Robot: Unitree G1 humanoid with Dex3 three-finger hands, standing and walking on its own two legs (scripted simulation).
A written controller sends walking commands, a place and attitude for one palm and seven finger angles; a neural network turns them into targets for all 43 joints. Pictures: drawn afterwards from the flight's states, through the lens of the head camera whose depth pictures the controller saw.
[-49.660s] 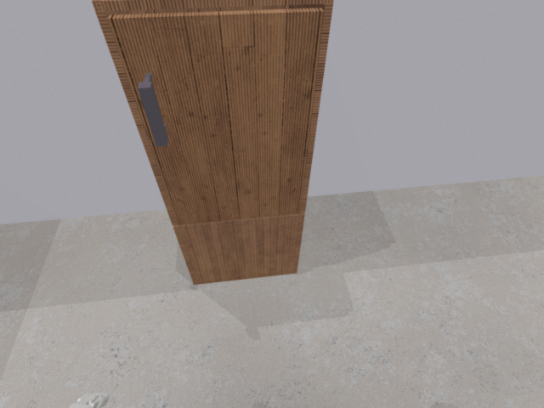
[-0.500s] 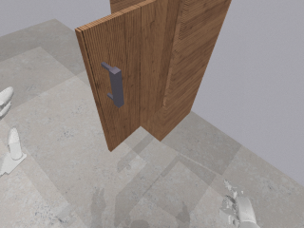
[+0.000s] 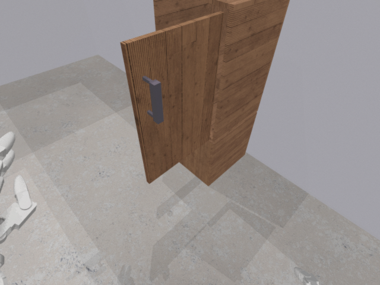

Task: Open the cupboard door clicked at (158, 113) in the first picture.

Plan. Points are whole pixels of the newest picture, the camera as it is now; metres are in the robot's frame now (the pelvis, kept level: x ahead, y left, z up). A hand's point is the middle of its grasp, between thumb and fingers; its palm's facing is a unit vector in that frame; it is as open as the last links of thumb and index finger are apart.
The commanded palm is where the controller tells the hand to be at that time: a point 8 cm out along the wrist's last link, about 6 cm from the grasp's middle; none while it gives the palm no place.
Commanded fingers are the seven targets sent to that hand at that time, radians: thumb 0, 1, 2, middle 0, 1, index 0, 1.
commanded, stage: stop stepping back and stand still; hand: left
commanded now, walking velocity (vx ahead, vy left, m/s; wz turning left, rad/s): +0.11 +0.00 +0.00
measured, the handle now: (152, 100) +0.60 +0.15 +0.08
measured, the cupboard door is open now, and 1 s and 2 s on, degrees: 91 91 91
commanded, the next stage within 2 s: let the arm hang, fingers relaxed in 0.64 s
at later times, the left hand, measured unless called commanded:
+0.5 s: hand (17, 210) +0.19 +0.28 +0.15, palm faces +0.45 -0.77 -0.46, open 7.4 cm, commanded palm +0.13 +0.31 +0.17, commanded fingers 0.00 0.90 0.90 -0.20 -0.30 -0.20 -0.30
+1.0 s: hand out of the picture +0.06 +0.21 -0.16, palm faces -0.03 -0.97 -0.24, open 7.4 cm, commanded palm none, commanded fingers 0.00 0.90 0.90 -0.20 -0.30 -0.20 -0.30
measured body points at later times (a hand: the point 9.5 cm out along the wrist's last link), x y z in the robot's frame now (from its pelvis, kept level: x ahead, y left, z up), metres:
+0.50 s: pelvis -0.01 +0.01 -0.01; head -0.02 +0.02 +0.44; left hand +0.16 +0.32 +0.18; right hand +0.14 -0.21 -0.10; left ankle -0.02 +0.14 -0.74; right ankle +0.01 -0.08 -0.74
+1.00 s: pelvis -0.03 +0.02 -0.01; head -0.02 +0.01 +0.44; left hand +0.06 +0.26 -0.14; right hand +0.07 -0.24 -0.15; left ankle -0.02 +0.14 -0.74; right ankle +0.01 -0.08 -0.74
